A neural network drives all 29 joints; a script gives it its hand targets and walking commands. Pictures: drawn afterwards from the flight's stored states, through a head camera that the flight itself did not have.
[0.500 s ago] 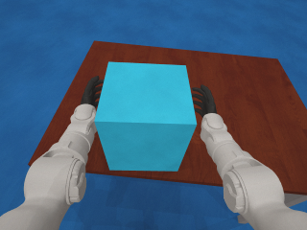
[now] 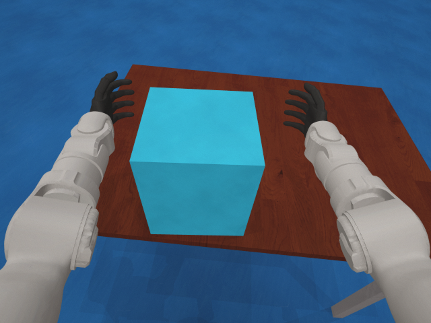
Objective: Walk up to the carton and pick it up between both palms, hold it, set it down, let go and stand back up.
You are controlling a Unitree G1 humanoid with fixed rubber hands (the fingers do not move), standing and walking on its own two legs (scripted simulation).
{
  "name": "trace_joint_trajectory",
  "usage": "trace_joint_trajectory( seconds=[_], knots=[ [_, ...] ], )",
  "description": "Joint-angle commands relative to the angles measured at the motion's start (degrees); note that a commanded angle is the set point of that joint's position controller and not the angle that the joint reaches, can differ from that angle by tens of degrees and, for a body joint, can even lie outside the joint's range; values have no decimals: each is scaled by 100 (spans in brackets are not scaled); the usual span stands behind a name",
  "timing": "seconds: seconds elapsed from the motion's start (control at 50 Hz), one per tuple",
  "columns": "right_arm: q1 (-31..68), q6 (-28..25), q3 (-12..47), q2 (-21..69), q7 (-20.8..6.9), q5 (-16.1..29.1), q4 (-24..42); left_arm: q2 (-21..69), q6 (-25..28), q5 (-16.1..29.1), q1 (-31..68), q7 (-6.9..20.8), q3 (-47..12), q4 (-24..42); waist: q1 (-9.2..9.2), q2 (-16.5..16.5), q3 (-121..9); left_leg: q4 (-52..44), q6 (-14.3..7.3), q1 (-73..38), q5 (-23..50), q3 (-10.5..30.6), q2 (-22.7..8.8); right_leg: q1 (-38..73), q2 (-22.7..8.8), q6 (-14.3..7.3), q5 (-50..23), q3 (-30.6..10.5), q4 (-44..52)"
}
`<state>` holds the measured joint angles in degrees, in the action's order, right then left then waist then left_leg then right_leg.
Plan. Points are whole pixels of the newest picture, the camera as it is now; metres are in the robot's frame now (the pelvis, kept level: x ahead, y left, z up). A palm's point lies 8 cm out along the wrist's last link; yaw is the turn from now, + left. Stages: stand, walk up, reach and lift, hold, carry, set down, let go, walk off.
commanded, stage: set down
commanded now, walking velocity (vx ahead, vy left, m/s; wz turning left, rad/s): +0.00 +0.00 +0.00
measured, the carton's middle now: (199, 166) +0.44 +0.05 +0.04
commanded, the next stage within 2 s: none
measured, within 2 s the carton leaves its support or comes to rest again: neither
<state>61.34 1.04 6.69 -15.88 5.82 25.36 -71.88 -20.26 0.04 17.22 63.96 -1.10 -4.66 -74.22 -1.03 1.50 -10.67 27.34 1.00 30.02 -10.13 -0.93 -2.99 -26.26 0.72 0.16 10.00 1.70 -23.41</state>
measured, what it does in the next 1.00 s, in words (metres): stands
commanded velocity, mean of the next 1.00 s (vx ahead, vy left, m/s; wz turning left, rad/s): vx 0.00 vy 0.00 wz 0.00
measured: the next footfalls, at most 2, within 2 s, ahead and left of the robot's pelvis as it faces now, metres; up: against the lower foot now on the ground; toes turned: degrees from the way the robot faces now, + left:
none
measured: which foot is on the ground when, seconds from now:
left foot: down 0.00-1.00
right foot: down 0.00-1.00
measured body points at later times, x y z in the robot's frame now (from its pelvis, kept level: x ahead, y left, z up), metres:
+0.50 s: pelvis +0.01 -0.01 +0.01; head +0.02 +0.01 +0.46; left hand +0.47 +0.23 +0.23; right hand +0.48 -0.16 +0.23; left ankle +0.02 +0.12 -0.74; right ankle +0.00 -0.12 -0.74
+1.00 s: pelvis +0.00 +0.00 +0.01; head -0.01 +0.02 +0.46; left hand +0.40 +0.24 +0.16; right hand +0.41 -0.16 +0.15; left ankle +0.02 +0.12 -0.74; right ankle +0.00 -0.12 -0.74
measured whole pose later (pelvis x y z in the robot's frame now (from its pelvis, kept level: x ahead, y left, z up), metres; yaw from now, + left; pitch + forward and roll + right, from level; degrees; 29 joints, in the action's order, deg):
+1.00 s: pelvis +0.00 +0.00 +0.01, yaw +0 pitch -1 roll -1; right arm 41.1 15.8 2.8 -13.0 11.0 23.2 -39.1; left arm -20.2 -25.2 9.6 41.5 0.5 8.0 -33.6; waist -1.0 1.7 0.0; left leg 21.6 1.0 11.5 -9.1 -1.9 -2.9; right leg -8.3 0.7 0.1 8.9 0.9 -18.1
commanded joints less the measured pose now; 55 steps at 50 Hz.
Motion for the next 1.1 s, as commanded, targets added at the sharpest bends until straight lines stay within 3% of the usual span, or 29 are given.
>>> trace_joint_trajectory(
  seconds=[0.0,0.04,0.08,0.12,0.16,0.18,0.2,0.22,0.26,0.28,0.32,0.38,0.42,0.48,0.56,0.58,0.62,0.7,0.74,0.76,0.78,0.8,0.82,0.86,0.9,0.94,1.0,1.06,1.08],
  knots=[
    [2590,100,-90,-889,129,36,999,-865,-193,-74,2530,19,242,869,-39,-175,-2576,-31,124,-1969,1930,-108,306,1042,196,128,-1424,61,207],
    [2649,288,-212,-865,202,-64,1166,-747,-380,26,2562,-2,83,938,75,-256,-2618,-109,125,-2044,1698,-99,318,997,195,96,-1213,42,278],
    [2945,489,-357,-860,227,-84,1519,-878,-510,151,2977,-83,98,1279,13,-326,-2694,-168,145,-2195,1565,-105,301,808,224,23,-970,79,376],
    [3206,735,-337,-849,266,-93,1463,-1020,-748,202,3169,-131,148,1203,-36,-152,-2507,-233,63,-2075,1429,-101,291,998,192,34,-967,30,410],
    [3257,971,-247,-729,318,-32,1120,-1008,-947,173,3113,-81,76,762,45,-191,-2282,-270,20,-1967,1277,-64,285,1087,144,59,-981,32,433],
    [3266,1041,-307,-853,329,-22,1194,-1058,-986,218,3271,-67,59,887,79,-196,-2321,-351,31,-1984,1181,-81,265,1149,131,59,-881,25,483],
    [3240,1071,-314,-856,329,53,1364,-1054,-1027,267,3309,-85,44,1220,53,-344,-2647,-315,72,-2170,1439,-106,258,1174,164,54,-1107,47,455],
    [3167,1121,-275,-816,341,-8,1136,-1055,-1081,167,3252,-66,61,992,106,-368,-2493,-258,87,-2200,1593,-62,257,1114,155,19,-1143,47,447],
    [3048,1178,-243,-885,356,121,1257,-1062,-1220,27,3116,-58,215,1400,62,-614,-2706,-191,201,-2582,2136,-109,261,1254,192,9,-1563,77,495],
    [3030,1255,-254,-873,361,133,988,-1047,-1357,-76,3065,-26,261,1237,112,-628,-2330,-220,205,-2601,2074,-66,260,1230,189,-25,-1476,57,571],
    [3193,1349,-224,-894,352,132,916,-1106,-1464,-83,3157,25,302,1012,70,-503,-1768,-395,142,-2354,1613,-95,265,1349,182,-1,-1150,75,672],
    [3176,1404,-183,-837,379,129,1280,-1153,-1501,-63,3010,43,387,1092,31,-254,-1864,-446,87,-2291,1764,-76,282,1636,167,82,-1521,31,608],
    [3013,1361,-310,-938,443,135,1792,-1228,-1561,-162,2938,67,501,1716,117,-381,-2512,-349,187,-2595,2247,-155,307,1980,197,108,-2143,48,534],
    [2791,1461,-244,-843,486,181,1700,-1154,-1757,-265,2766,135,578,1797,179,-441,-1988,-366,231,-2683,2225,-141,327,1929,225,83,-2093,61,626],
    [2610,1445,-68,-791,545,317,2209,-1258,-1882,-348,2394,169,837,2377,29,-259,-2174,-393,164,-2736,2451,-144,328,2307,234,128,-2484,33,534],
    [2397,1468,-93,-826,556,326,2077,-1168,-1959,-432,2212,177,868,2445,48,-376,-1986,-411,172,-2798,2496,-128,319,2337,227,107,-2477,3,554],
    [2019,1387,-219,-878,555,307,2413,-1013,-2033,-548,1780,190,921,2814,50,-546,-1941,-405,243,-2962,2630,-165,280,2299,256,68,-2291,55,604],
    [1227,1335,-269,-762,537,205,2983,-840,-2221,-777,905,260,1185,3611,85,-366,-1397,-439,199,-3189,2626,-181,323,2340,307,69,-2100,57,725],
    [1163,1337,-408,-685,567,93,3110,-912,-2263,-837,907,277,1302,3876,87,-248,-1110,-536,124,-3001,2063,-215,325,2300,280,102,-1601,51,753],
    [1049,1276,-477,-677,567,61,3436,-871,-2220,-766,802,260,1220,4207,153,-322,-1308,-551,116,-3072,2044,-223,325,2271,256,116,-1582,24,734],
    [1030,1225,-518,-574,564,8,3828,-906,-2161,-754,859,227,1316,4554,68,-459,-1544,-501,122,-3094,2015,-251,368,2260,252,109,-1531,48,683],
    [1122,1233,-627,-573,553,-88,3907,-993,-2143,-697,996,196,1308,4656,117,-417,-1577,-510,101,-3105,1829,-222,341,2126,236,97,-1342,64,684],
    [980,1258,-545,-486,535,-79,4043,-988,-2169,-692,807,161,1374,4657,1,-405,-1546,-490,52,-3093,1777,-249,355,2165,231,98,-1333,21,658],
    [783,1308,-519,-477,506,-132,4094,-891,-2228,-681,570,127,1400,4719,-59,-397,-1447,-549,20,-2992,1613,-252,346,2167,208,79,-1196,9,627],
    [650,1258,-578,-491,480,-174,4198,-830,-2263,-701,451,116,1324,4872,-53,-542,-1533,-529,36,-3004,1607,-241,325,2092,211,59,-952,4,636],
    [264,1269,-669,-461,525,-265,4280,-815,-2320,-757,91,134,1462,5176,32,-492,-1545,-441,70,-3237,1857,-252,326,2096,230,70,-1203,-5,602],
    [-76,1280,-720,-278,542,-374,4270,-676,-2322,-783,-207,212,1469,5036,40,-303,-909,-653,-24,-2869,1171,-274,344,2054,208,85,-607,-2,695],
    [-522,1185,-662,-150,550,-472,4638,-587,-2251,-823,-748,234,1509,5327,20,-361,-1055,-590,0,-3035,1435,-269,372,2171,188,71,-845,10,638],
    [-1287,1106,-585,-33,498,-583,4767,-111,-2369,-994,-1614,174,1529,5608,-105,-536,-883,-668,138,-3332,1740,-286,336,2304,322,31,-611,94,699]
  ],
)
